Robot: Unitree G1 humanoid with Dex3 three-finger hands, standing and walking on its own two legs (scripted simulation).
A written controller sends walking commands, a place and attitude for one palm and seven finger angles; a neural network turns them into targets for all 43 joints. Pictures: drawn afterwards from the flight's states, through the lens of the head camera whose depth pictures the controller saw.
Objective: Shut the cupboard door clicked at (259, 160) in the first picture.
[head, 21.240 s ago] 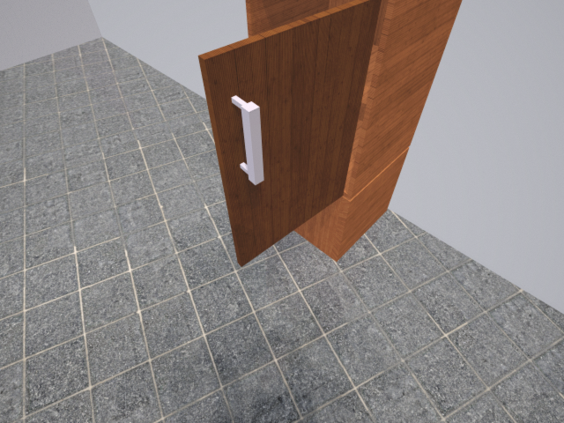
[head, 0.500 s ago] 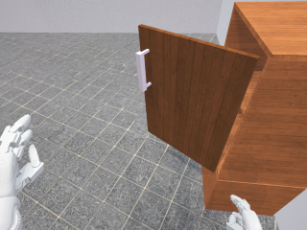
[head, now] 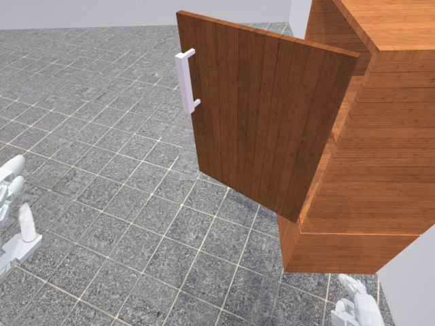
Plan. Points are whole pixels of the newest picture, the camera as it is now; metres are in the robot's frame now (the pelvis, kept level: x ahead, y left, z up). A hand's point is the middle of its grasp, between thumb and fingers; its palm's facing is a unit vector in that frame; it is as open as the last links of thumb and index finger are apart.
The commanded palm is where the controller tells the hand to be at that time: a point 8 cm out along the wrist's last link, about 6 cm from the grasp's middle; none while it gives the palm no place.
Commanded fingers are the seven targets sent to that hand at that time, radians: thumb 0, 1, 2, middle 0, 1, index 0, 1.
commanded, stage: step back with the hand held close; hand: left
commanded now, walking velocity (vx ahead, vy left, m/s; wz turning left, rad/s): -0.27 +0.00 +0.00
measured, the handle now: (190, 82) +0.69 +0.12 +0.09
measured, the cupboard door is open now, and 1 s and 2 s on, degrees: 56 56 56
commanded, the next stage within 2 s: stop stepping back and stand still in 1.08 s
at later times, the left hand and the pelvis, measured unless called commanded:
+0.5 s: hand out of the picture +0.12 +0.27 +0.16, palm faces +0.48 -0.75 -0.45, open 7.4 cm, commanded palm +0.06 +0.30 +0.18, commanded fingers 0.00 0.90 0.90 -0.20 -0.30 -0.20 -0.30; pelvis -0.07 +0.00 -0.02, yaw +1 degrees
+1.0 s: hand out of the picture +0.08 +0.27 +0.16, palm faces +0.43 -0.77 -0.46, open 7.4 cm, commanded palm +0.00 +0.29 +0.18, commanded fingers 0.00 0.90 0.90 -0.20 -0.30 -0.20 -0.30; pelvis -0.14 -0.01 -0.01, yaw +0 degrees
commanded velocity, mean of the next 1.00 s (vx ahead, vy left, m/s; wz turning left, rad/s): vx -0.34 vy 0.00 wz -0.01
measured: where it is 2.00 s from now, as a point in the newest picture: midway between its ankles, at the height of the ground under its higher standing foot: outside the picture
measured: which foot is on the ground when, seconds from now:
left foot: down 0.00-1.00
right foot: down 0.00-0.72, up 0.74-0.78, down 0.80-1.00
